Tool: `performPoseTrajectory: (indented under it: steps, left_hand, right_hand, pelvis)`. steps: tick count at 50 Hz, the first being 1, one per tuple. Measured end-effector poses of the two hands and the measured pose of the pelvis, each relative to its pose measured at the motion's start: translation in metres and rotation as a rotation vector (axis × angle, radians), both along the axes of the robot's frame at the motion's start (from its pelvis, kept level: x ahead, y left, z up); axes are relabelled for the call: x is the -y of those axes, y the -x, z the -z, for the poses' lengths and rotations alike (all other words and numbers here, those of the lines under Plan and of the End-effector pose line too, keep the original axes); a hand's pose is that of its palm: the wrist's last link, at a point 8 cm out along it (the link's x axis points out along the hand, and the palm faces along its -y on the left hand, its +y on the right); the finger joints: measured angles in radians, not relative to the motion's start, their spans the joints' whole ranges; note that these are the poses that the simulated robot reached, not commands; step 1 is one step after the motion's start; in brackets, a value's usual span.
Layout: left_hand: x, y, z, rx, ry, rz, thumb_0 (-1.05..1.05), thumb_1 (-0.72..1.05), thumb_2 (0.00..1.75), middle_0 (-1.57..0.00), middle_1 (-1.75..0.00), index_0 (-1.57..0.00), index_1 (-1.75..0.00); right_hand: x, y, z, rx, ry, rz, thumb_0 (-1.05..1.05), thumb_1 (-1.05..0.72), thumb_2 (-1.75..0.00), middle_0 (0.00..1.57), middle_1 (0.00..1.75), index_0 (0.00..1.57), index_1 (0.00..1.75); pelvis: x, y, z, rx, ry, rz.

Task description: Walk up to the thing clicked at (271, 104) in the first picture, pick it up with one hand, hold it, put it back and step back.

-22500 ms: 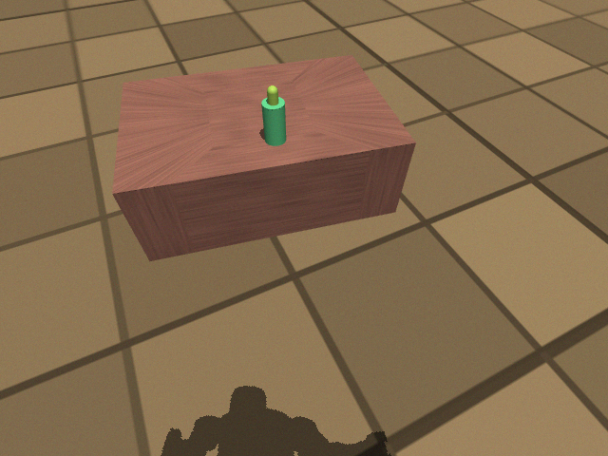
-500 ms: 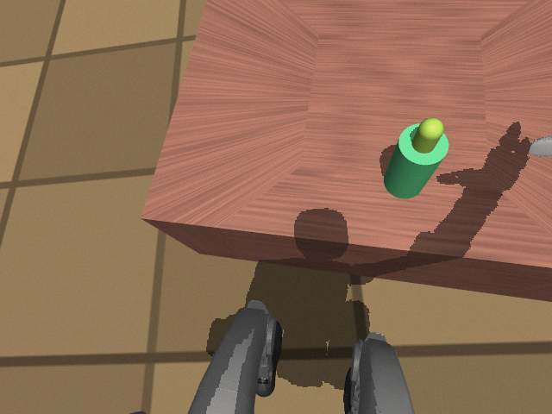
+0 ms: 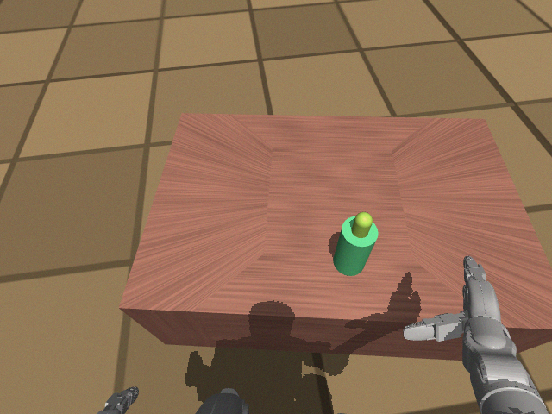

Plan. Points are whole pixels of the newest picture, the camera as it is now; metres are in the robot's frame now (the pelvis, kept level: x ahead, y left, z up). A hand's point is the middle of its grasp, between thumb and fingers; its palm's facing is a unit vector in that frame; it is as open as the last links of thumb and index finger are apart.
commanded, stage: home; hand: right
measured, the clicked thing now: (356, 241) +0.50 -0.14 -0.24
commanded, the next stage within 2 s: none
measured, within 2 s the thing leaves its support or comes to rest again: neither
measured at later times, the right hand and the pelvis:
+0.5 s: hand (422, 408) +0.15 -0.17 -0.07, palm faces +0.15 +0.95 -0.26, open 17.5 cm; pelvis -0.01 +0.01 +0.01, yaw -2 degrees
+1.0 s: hand out of the picture +0.07 -0.24 -0.10, palm faces +0.01 +0.92 -0.39, open 17.5 cm; pelvis -0.01 +0.01 +0.03, yaw -2 degrees
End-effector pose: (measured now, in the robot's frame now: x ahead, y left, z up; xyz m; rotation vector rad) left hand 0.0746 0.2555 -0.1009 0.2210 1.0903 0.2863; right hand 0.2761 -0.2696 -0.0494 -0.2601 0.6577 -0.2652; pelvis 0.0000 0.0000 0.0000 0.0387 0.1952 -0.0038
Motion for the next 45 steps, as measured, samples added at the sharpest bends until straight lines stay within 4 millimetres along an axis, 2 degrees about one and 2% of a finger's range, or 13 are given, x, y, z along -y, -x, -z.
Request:
performPoseTrajectory:
  steps: [10,14,18,23,35,40,45]
  left_hand:
    - [0.012,-0.083,-0.025,0.248,0.021,0.088,0.01,0.90,0.90,-0.20,-0.29,-0.20,-0.30]
    - [0.018,-0.103,-0.036,0.322,0.016,0.124,0.01,0.90,0.90,-0.20,-0.29,-0.20,-0.30]
    - [0.021,-0.110,-0.042,0.365,0.007,0.155,0.01,0.90,0.90,-0.20,-0.29,-0.20,-0.30]
    - [0.021,-0.103,-0.043,0.380,0.000,0.167,0.01,0.89,0.90,-0.20,-0.29,-0.20,-0.30]
    - [0.015,-0.058,-0.030,0.324,-0.010,0.154,0.01,0.90,0.90,-0.20,-0.29,-0.20,-0.30]
    - [0.001,-0.037,-0.016,0.150,-0.005,0.236,0.01,0.89,0.90,-0.20,-0.29,-0.20,-0.30]
    - [-0.018,-0.016,-0.015,0.052,0.000,0.197,0.01,0.90,0.90,-0.20,-0.29,-0.21,-0.30]
  right_hand:
    - [-0.043,0.091,-0.002,-0.065,-0.079,-0.022,-0.01,0.50,-0.08,0.07,0.06,0.06,0.06]
    - [-0.054,0.123,-0.002,-0.093,-0.109,-0.005,-0.01,0.51,-0.08,0.07,0.06,0.06,0.06]
    - [-0.055,0.141,-0.004,-0.104,-0.109,0.018,-0.01,0.53,-0.07,0.07,0.05,0.06,0.06]
    - [-0.052,0.146,-0.006,-0.100,-0.086,0.027,-0.01,0.55,-0.06,0.06,0.05,0.05,0.05]
    - [-0.053,0.143,-0.006,-0.080,-0.060,-0.038,-0.01,0.58,-0.04,0.06,0.04,0.05,0.05]
    - [-0.030,0.161,0.013,-0.214,-0.015,-0.108,-0.01,0.57,-0.04,0.06,0.04,0.05,0.05]
    - [-0.002,0.191,0.017,-0.332,0.014,-0.054,-0.01,0.55,-0.05,0.06,0.05,0.05,0.05]
  pelvis:
    - [-0.007,-0.007,-0.008,0.081,0.011,0.011]
    - [-0.010,-0.005,-0.009,0.102,0.014,0.018]
    - [-0.013,-0.001,-0.008,0.114,0.016,0.026]
    - [-0.014,0.005,-0.007,0.122,0.019,0.031]
    - [-0.010,0.015,-0.005,0.135,0.020,0.015]
    - [-0.009,0.015,-0.012,0.186,0.036,0.020]
    - [-0.009,0.011,-0.022,0.210,0.046,0.023]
